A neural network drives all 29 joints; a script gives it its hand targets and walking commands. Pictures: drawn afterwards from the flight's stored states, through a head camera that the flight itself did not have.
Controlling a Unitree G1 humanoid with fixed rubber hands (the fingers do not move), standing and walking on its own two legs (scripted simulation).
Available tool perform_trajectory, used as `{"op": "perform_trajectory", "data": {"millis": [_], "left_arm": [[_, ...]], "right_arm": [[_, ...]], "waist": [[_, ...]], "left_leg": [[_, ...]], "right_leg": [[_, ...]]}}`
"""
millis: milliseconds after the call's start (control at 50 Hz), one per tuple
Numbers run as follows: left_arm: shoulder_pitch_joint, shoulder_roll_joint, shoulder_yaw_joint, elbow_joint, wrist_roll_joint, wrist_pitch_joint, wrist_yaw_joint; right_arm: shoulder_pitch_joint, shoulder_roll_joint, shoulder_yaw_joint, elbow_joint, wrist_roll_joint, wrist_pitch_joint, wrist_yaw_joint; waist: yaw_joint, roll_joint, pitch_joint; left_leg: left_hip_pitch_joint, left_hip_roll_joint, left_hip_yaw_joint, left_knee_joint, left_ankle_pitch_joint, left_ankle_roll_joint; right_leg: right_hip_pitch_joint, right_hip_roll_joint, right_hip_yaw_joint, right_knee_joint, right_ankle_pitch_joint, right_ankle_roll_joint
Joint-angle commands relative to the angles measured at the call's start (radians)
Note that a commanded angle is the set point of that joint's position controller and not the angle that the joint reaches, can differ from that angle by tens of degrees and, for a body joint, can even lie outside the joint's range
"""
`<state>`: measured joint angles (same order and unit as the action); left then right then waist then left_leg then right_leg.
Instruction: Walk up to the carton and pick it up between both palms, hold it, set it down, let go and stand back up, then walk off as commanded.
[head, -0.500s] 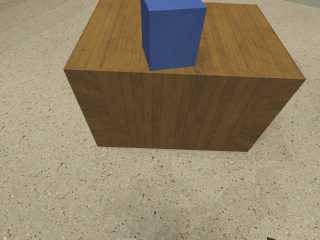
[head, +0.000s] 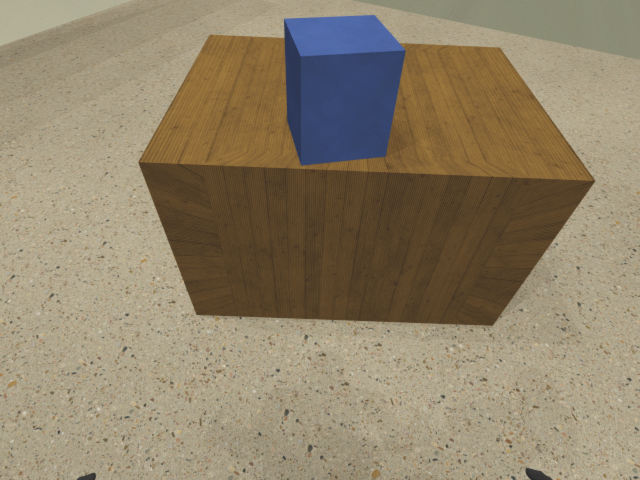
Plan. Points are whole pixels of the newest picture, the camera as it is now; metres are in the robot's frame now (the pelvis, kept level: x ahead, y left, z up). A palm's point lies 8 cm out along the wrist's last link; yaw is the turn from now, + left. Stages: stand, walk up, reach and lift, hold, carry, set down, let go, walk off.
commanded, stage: stand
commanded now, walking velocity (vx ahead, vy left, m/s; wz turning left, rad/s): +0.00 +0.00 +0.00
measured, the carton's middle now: (337, 91) +0.93 +0.03 +0.04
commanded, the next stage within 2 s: none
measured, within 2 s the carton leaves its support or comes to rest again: neither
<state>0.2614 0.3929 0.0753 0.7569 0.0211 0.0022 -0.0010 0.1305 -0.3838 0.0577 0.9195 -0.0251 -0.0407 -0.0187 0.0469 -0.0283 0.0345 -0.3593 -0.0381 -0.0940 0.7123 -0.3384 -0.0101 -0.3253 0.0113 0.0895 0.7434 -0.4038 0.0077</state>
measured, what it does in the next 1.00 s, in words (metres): stands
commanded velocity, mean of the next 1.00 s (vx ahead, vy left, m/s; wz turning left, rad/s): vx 0.00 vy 0.00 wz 0.00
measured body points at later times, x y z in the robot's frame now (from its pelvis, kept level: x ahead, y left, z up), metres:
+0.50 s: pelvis -0.01 +0.00 +0.01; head +0.00 +0.01 +0.46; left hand +0.06 +0.32 -0.10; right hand +0.13 -0.29 -0.10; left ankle +0.03 +0.14 -0.71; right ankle +0.00 -0.13 -0.71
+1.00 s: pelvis -0.02 +0.00 +0.01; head -0.01 +0.01 +0.46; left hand +0.05 +0.32 -0.10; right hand +0.13 -0.29 -0.10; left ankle +0.03 +0.14 -0.71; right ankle +0.00 -0.13 -0.71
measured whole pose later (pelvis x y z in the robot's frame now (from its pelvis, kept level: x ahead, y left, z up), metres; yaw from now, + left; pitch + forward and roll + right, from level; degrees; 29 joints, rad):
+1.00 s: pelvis -0.02 +0.00 +0.01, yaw +0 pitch +0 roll +0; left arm 0.26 0.39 0.08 0.84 0.02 -0.01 0.00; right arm 0.07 -0.37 0.06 1.00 -0.03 -0.03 0.00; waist 0.05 -0.03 0.00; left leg -0.36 -0.03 -0.09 0.60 -0.25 -0.01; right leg -0.33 0.01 0.09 0.64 -0.32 0.01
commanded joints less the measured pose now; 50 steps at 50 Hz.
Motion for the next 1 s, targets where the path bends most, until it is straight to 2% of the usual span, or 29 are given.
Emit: {"op": "perform_trajectory", "data": {"millis": [0, 60, 100, 120, 200, 240, 260, 280, 340, 360, 400, 420, 460, 520, 560, 620, 640, 680, 720, 760, 820, 860, 900, 920, 940, 960, 980], "left_arm": [[-0.079, 0.191, 0.004, 0.03, -0.009, -0.046, 0.021], [-0.089, 0.174, 0.005, 0.03, -0.01, -0.051, 0.021], [-0.084, 0.188, 0.006, 0.029, -0.007, -0.049, 0.024], [-0.083, 0.19, 0.006, 0.035, -0.008, -0.051, 0.022], [-0.083, 0.184, 0.006, 0.042, -0.006, -0.045, 0.018], [-0.067, 0.183, 0.008, 0.049, -0.009, -0.044, 0.017], [-0.082, 0.174, 0.005, 0.05, -0.006, -0.046, 0.015], [-0.082, 0.174, 0.005, 0.052, -0.006, -0.048, 0.014], [-0.063, 0.187, 0.009, 0.064, -0.007, -0.053, 0.012], [-0.068, 0.183, 0.006, 0.065, -0.008, -0.053, 0.012], [-0.062, 0.179, 0.009, 0.07, -0.012, -0.051, 0.015], [-0.069, 0.187, 0.006, 0.076, -0.006, -0.052, 0.015], [-0.067, 0.177, 0.008, 0.073, -0.017, -0.052, 0.013], [-0.065, 0.181, 0.008, 0.079, -0.015, -0.049, 0.015], [-0.083, 0.176, 0.008, 0.085, -0.01, -0.048, 0.014], [-0.069, 0.167, 0.004, 0.087, -0.015, -0.051, 0.011], [-0.075, 0.17, 0.006, 0.087, -0.01, -0.05, 0.012], [-0.065, 0.178, 0.008, 0.095, -0.009, -0.05, 0.01], [-0.062, 0.179, 0.004, 0.105, -0.01, -0.052, 0.012], [-0.067, 0.171, 0.005, 0.104, -0.011, -0.05, 0.01], [-0.08, 0.179, 0.001, 0.106, -0.011, -0.052, 0.009], [-0.056, 0.179, 0.005, 0.117, -0.011, -0.052, 0.011], [-0.073, 0.177, 0.003, 0.112, -0.012, -0.051, 0.01], [-0.075, 0.159, 0.0, 0.114, -0.012, -0.051, 0.009], [-0.07, 0.172, 0.003, 0.111, -0.014, -0.05, 0.01], [-0.067, 0.176, 0.005, 0.117, -0.012, -0.05, 0.01], [-0.062, 0.168, 0.001, 0.12, -0.012, -0.052, 0.01]], "right_arm": [[-0.066, -0.2, -0.085, -0.026, 0.02, -0.006, 0.006], [-0.082, -0.206, -0.086, -0.019, 0.017, -0.004, 0.01], [-0.09, -0.191, -0.082, -0.02, 0.02, 0.001, 0.01], [-0.099, -0.197, -0.084, -0.014, 0.02, 0.001, 0.013], [-0.101, -0.205, -0.08, 0.002, 0.012, 0.003, 0.013], [-0.107, -0.196, -0.08, -0.002, 0.014, 0.004, 0.018], [-0.11, -0.202, -0.081, 0.003, 0.014, 0.004, 0.019], [-0.111, -0.199, -0.08, 0.003, 0.013, 0.001, 0.02], [-0.12, -0.204, -0.084, 0.003, 0.014, -0.002, 0.019], [-0.114, -0.206, -0.082, 0.008, 0.015, -0.004, 0.017], [-0.122, -0.204, -0.081, 0.006, 0.013, -0.005, 0.018], [-0.117, -0.189, -0.078, 0.014, 0.018, -0.003, 0.017], [-0.114, -0.2, -0.075, 0.021, 0.015, -0.006, 0.017], [-0.115, -0.201, -0.075, 0.027, 0.014, -0.003, 0.016], [-0.116, -0.197, -0.075, 0.024, 0.017, -0.005, 0.017], [-0.125, -0.192, -0.072, 0.032, 0.014, -0.004, 0.019], [-0.121, -0.177, -0.071, 0.031, 0.018, -0.003, 0.018], [-0.133, -0.186, -0.072, 0.031, 0.013, 0.0, 0.016], [-0.111, -0.184, -0.072, 0.037, 0.015, -0.002, 0.017], [-0.135, -0.197, -0.073, 0.036, 0.01, -0.002, 0.016], [-0.11, -0.187, -0.072, 0.048, 0.017, -0.004, 0.017], [-0.12, -0.184, -0.072, 0.043, 0.011, -0.004, 0.018], [-0.13, -0.19, -0.073, 0.042, 0.017, -0.005, 0.017], [-0.125, -0.188, -0.072, 0.049, 0.013, -0.002, 0.017], [-0.132, -0.193, -0.074, 0.046, 0.014, -0.002, 0.017], [-0.124, -0.185, -0.073, 0.049, 0.013, -0.002, 0.017], [-0.13, -0.182, -0.074, 0.045, 0.011, -0.004, 0.017]], "waist": [[-0.052, 0.033, -0.077], [-0.052, 0.053, -0.089], [-0.053, 0.023, -0.074], [-0.056, 0.044, -0.075], [-0.046, 0.045, -0.034], [-0.036, 0.067, -0.035], [-0.041, 0.072, -0.016], [-0.043, 0.057, -0.042], [-0.039, 0.071, -0.076], [-0.035, 0.04, -0.077], [-0.036, 0.059, -0.096], [-0.048, 0.042, -0.102], [-0.037, 0.057, -0.118], [-0.033, 0.065, -0.105], [-0.047, 0.044, -0.095], [-0.039, 0.084, -0.103], [-0.047, 0.068, -0.09], [-0.035, 0.072, -0.103], [-0.049, 0.064, -0.089], [-0.039, 0.082, -0.105], [-0.05, 0.051, -0.116], [-0.038, 0.085, -0.123], [-0.042, 0.061, -0.117], [-0.042, 0.067, -0.099], [-0.033, 0.064, -0.1], [-0.048, 0.07, -0.112], [-0.037, 0.066, -0.103]], "left_leg": [[0.137, 0.087, -0.083, -0.175, 0.255, 0.061], [0.141, 0.094, -0.094, -0.192, 0.25, 0.063], [0.123, 0.092, -0.094, -0.195, 0.216, 0.063], [0.126, 0.094, -0.095, -0.201, 0.19, 0.06], [0.102, 0.097, -0.107, -0.258, 0.073, 0.062], [0.082, 0.105, -0.129, -0.282, 0.016, 0.065], [0.074, 0.1, -0.121, -0.286, -0.001, 0.063], [0.097, 0.101, -0.115, -0.282, 0.029, 0.061], [0.115, 0.105, -0.113, -0.281, 0.086, 0.06], [0.119, 0.102, -0.112, -0.274, 0.122, 0.058], [0.15, 0.099, -0.094, -0.252, 0.175, 0.055], [0.152, 0.097, -0.086, -0.245, 0.198, 0.052], [0.153, 0.109, -0.102, -0.255, 0.246, 0.059], [0.144, 0.107, -0.091, -0.259, 0.238, 0.057], [0.142, 0.106, -0.092, -0.264, 0.209, 0.05], [0.141, 0.117, -0.105, -0.285, 0.177, 0.057], [0.138, 0.11, -0.098, -0.283, 0.176, 0.054], [0.139, 0.115, -0.099, -0.289, 0.163, 0.054], [0.131, 0.112, -0.104, -0.296, 0.158, 0.056], [0.146, 0.117, -0.102, -0.292, 0.188, 0.056], [0.157, 0.111, -0.092, -0.275, 0.224, 0.051], [0.164, 0.116, -0.096, -0.28, 0.226, 0.057], [0.149, 0.117, -0.097, -0.281, 0.207, 0.056], [0.151, 0.119, -0.101, -0.3, 0.199, 0.055], [0.141, 0.115, -0.099, -0.3, 0.174, 0.055], [0.149, 0.112, -0.093, -0.298, 0.155, 0.055], [0.146, 0.116, -0.105, -0.306, 0.159, 0.056]], "right_leg": [[0.036, -0.104, 0.108, -0.258, 0.201, -0.087], [0.04, -0.098, 0.092, -0.255, 0.193, -0.081], [0.036, -0.095, 0.092, -0.268, 0.174, -0.078], [0.03, -0.097, 0.097, -0.28, 0.148, -0.076], [0.0, -0.087, 0.101, -0.299, 0.032, -0.078], [0.006, -0.076, 0.09, -0.299, -0.016, -0.073], [-0.002, -0.079, 0.095, -0.305, -0.019, -0.077], [0.013, -0.08, 0.095, -0.307, -0.005, -0.076], [0.046, -0.088, 0.091, -0.294, 0.086, -0.074], [0.053, -0.089, 0.091, -0.296, 0.121, -0.073], [0.048, -0.094, 0.09, -0.299, 0.146, -0.071], [0.059, -0.102, 0.092, -0.307, 0.179, -0.071], [0.076, -0.087, 0.076, -0.282, 0.213, -0.063], [0.078, -0.095, 0.082, -0.289, 0.216, -0.064], [0.062, -0.094, 0.082, -0.31, 0.179, -0.064], [0.073, -0.094, 0.074, -0.301, 0.182, -0.064], [0.061, -0.096, 0.079, -0.312, 0.175, -0.064], [0.071, -0.089, 0.072, -0.306, 0.174, -0.058], [0.069, -0.098, 0.082, -0.306, 0.182, -0.063], [0.068, -0.091, 0.065, -0.295, 0.193, -0.057], [0.076, -0.103, 0.079, -0.311, 0.221, -0.062], [0.08, -0.098, 0.074, -0.301, 0.219, -0.059], [0.079, -0.097, 0.075, -0.305, 0.219, -0.058], [0.071, -0.096, 0.076, -0.312, 0.204, -0.058], [0.073, -0.097, 0.079, -0.32, 0.192, -0.06], [0.074, -0.097, 0.081, -0.32, 0.184, -0.057], [0.072, -0.096, 0.076, -0.319, 0.178, -0.058]]}}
